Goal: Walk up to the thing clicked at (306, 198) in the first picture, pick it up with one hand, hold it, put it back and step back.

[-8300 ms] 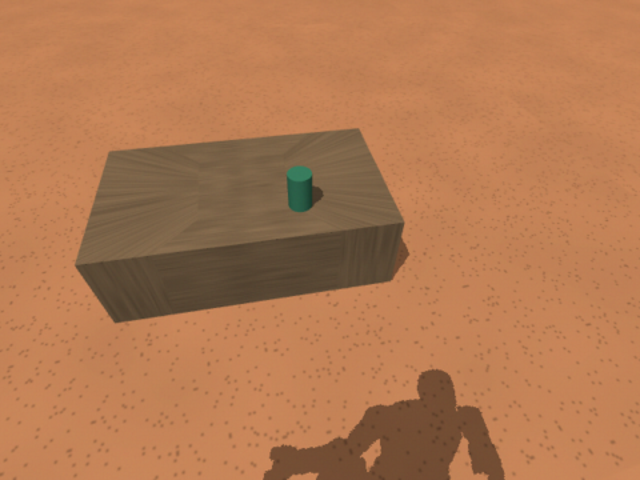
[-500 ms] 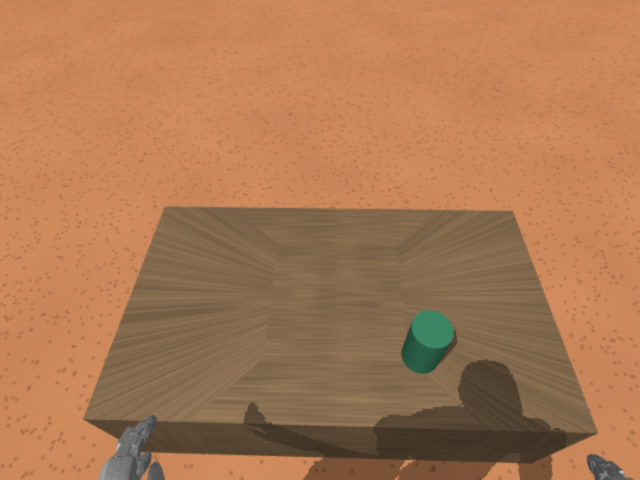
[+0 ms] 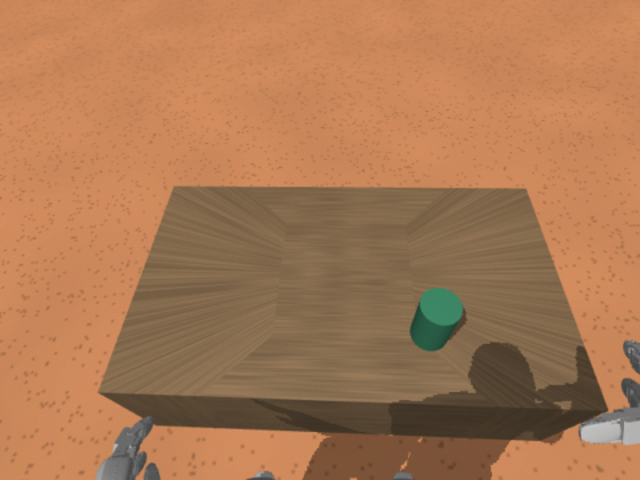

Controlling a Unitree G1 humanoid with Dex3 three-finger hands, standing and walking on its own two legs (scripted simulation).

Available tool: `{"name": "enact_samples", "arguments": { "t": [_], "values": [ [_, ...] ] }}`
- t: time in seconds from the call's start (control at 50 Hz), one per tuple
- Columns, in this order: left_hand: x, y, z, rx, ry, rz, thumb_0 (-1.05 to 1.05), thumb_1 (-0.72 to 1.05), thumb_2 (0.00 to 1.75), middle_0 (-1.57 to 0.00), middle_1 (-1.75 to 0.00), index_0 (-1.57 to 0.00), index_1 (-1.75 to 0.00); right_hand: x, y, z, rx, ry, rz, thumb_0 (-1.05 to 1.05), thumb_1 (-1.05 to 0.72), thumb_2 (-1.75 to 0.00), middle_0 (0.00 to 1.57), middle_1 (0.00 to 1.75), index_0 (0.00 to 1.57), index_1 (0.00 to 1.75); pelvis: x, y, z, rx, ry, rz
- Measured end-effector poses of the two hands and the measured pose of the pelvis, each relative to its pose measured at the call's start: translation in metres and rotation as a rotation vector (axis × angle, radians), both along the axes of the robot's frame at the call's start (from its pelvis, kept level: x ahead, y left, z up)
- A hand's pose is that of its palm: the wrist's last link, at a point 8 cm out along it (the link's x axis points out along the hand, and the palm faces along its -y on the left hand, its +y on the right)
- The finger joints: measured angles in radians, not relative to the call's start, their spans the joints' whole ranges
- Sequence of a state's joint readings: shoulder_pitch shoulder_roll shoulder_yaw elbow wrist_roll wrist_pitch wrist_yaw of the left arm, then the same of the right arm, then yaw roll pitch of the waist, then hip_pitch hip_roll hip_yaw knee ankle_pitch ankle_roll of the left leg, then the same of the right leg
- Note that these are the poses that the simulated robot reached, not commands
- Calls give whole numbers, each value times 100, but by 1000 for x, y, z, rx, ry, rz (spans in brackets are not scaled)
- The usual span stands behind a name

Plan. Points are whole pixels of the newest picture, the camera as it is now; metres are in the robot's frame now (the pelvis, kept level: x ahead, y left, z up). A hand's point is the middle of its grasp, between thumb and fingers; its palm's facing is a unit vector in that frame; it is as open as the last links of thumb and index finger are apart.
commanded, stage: go down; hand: right
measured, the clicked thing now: (434, 320) +0.49 -0.19 -0.32
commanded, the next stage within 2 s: approach in 1.20 s
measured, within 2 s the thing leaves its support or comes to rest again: neither
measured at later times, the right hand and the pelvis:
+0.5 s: hand (620, 329) +0.35 -0.36 -0.03, palm faces +0.18 +0.97 -0.16, open 17.1 cm; pelvis -0.02 +0.00 -0.02, yaw +2 degrees
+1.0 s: hand (624, 302) +0.39 -0.38 -0.03, palm faces +0.18 +0.98 -0.12, open 16.9 cm; pelvis -0.01 -0.01 -0.03, yaw +3 degrees
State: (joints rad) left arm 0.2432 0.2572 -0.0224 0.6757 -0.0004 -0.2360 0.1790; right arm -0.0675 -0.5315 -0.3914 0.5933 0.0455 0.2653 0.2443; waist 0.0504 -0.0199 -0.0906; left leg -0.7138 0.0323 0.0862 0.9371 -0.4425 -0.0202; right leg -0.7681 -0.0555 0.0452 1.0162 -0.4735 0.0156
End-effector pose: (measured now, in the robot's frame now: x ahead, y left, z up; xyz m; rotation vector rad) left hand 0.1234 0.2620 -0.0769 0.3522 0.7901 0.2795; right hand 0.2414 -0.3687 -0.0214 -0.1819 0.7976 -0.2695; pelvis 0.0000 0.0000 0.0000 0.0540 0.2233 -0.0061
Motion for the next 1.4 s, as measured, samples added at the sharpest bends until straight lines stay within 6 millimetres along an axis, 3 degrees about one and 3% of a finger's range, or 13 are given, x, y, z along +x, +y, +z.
{"name": "enact_samples", "arguments": {
  "t": [0.24, 0.4, 0.88, 1.4],
  "values": [
    [-63, 17, -22, 8, 219, 38, 1, 90, 90, -20, -30, -20, -30, 41, -24, 2, 42, -158, 38, -1, 50, -5, 5, 5, 5, 5, -10, -1, -11, -8, 59, 24],
    [-83, 19, -30, 10, 303, 29, 1, 91, 90, -20, -30, -20, -30, 65, -33, 5, 48, -262, 49, -1, 48, -6, 5, 5, 5, 5, -17, 0, -19, -8, 88, 31],
    [-79, 13, -42, 11, 404, -17, 1, 91, 90, -20, -30, -20, -30, 113, -59, 8, 62, -401, 61, -1, 39, -6, 8, 4, 6, 4, -15, -6, -35, 15, 171, 38],
    [-75, 4, -43, 0, 428, -20, 1, 90, 90, -19, -30, -20, -30, 129, -66, 6, 76, -465, 63, -1, 48, -6, 6, 5, 6, 4, -11, -14, -39, 28, 193, 39]
  ]
}}
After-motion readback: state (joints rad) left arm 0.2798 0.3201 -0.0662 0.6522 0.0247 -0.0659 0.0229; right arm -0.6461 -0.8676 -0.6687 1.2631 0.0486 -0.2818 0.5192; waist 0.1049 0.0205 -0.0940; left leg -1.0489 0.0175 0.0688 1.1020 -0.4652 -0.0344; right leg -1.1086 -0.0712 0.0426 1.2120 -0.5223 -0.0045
